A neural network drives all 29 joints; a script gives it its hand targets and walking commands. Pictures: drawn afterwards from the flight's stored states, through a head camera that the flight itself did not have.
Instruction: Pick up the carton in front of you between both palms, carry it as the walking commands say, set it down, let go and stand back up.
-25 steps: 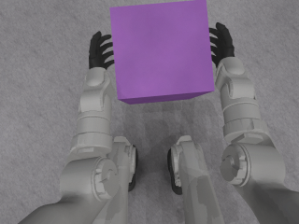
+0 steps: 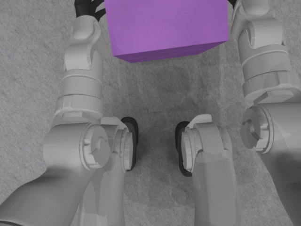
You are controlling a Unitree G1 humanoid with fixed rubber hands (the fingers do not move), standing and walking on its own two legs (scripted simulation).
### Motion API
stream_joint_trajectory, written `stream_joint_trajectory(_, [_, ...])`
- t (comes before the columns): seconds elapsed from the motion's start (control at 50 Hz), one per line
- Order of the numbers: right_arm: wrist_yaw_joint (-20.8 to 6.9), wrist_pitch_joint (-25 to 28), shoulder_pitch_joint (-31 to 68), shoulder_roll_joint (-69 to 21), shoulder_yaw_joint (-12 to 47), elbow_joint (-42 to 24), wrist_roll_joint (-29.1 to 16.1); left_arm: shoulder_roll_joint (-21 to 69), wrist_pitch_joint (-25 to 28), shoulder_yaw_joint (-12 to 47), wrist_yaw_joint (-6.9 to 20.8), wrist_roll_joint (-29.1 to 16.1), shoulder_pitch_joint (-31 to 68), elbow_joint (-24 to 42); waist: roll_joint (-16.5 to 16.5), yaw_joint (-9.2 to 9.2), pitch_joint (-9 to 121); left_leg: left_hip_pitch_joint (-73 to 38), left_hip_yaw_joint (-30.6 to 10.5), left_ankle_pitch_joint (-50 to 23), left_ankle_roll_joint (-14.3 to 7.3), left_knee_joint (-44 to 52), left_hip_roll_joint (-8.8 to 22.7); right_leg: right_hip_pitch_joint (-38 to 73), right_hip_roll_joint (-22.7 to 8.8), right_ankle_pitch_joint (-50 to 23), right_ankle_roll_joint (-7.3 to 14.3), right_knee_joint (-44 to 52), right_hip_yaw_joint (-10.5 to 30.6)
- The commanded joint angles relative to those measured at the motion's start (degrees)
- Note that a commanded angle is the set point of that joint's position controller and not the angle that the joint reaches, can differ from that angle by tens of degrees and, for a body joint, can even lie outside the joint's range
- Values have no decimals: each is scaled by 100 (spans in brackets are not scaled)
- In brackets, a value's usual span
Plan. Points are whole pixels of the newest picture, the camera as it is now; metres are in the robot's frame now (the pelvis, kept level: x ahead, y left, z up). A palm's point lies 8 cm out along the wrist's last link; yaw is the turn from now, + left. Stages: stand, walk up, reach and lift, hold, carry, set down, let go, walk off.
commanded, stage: set down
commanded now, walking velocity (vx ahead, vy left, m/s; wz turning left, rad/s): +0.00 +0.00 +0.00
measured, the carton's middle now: (161, 11) +0.55 -0.03 -0.24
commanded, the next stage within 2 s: none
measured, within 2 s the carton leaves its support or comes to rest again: rests again in 0.66 s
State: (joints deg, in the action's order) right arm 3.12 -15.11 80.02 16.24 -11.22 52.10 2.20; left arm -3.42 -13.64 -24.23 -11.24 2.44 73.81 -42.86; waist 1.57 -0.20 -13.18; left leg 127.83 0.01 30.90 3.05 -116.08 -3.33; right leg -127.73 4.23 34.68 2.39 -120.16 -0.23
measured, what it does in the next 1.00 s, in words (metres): stands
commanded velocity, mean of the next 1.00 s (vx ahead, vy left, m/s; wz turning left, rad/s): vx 0.00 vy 0.00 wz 0.00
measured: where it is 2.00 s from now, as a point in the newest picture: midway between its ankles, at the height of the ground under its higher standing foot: (156, 155)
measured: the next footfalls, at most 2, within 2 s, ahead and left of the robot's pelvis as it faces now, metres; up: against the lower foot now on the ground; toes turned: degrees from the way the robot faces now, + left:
none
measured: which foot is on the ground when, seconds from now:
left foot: down 0.00-1.00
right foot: down 0.00-1.00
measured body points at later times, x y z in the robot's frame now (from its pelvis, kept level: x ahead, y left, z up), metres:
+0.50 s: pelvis -0.01 +0.01 -0.04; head +0.35 -0.03 +0.23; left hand +0.55 +0.13 -0.19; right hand +0.55 -0.17 -0.20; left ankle +0.12 +0.13 -0.37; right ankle +0.09 -0.09 -0.37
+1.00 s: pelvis -0.01 +0.01 -0.04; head +0.35 -0.04 +0.21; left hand +0.55 +0.14 -0.20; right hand +0.55 -0.17 -0.21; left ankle +0.12 +0.13 -0.37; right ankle +0.09 -0.09 -0.37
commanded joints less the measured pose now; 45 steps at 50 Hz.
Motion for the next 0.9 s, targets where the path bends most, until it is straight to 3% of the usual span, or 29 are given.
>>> stream_joint_trajectory(0.0, [-1306,380,3460,-5245,2373,-813,-880,4732,257,2711,1498,-786,3887,431,-873,-76,7659,-2956,564,-2000,-148,9,-516,4832,204,-3233,-326,857,257])
stream_joint_trajectory(0.04, [-1301,416,3460,-5251,2387,-813,-884,4842,232,2534,1577,-792,3668,97,-1056,-72,7512,-2529,558,-2022,-146,-69,-529,5104,154,-3666,-321,728,337])
stream_joint_trajectory(0.1, [-1317,413,3401,-5457,2435,-863,-899,4883,236,2531,1669,-853,3669,103,-1241,-60,7636,-2156,575,-2061,-144,-176,-539,5445,128,-4171,-339,569,396])
stream_joint_trajectory(0.16, [-1334,387,3246,-5563,2366,-760,-878,4896,240,2514,1711,-882,3681,102,-1172,-62,7565,-1955,604,-2080,-133,-249,-547,5342,139,-4297,-341,482,407])
stream_joint_trajectory(0.3, [-1485,501,3248,-5090,1823,-226,-693,4901,269,2267,1615,-734,3728,-205,-390,96,6308,-2650,456,-2007,-130,-293,-547,3058,222,-2594,-178,523,149])
stream_joint_trajectory(0.42, [-1609,544,3517,-4566,1391,149,-453,4786,267,1979,1563,-649,3948,-585,-267,321,5436,-2722,309,-1370,-153,-202,-571,2193,156,-1460,-42,552,36])
stream_joint_trajectory(0.54, [-1699,526,3477,-4397,1247,334,-249,4588,291,1745,1622,-577,3939,-1006,-356,383,4749,-2517,265,-1192,-205,-260,-604,2061,96,-1245,-10,506,63])
stream_joint_trajectory(0.74, [-1765,366,2701,-4074,893,759,130,4138,276,1476,1745,-405,3619,-1301,-141,486,3773,-2111,245,-911,-189,-253,-593,2005,69,-1170,51,491,163])
stream_joint_trajectory(0.88, [-1752,232,2403,-3661,628,998,477,3574,219,1101,1770,-210,3340,-1552,-253,510,3195,-1705,285,-474,-177,-284,-575,2098,39,-872,74,556,235])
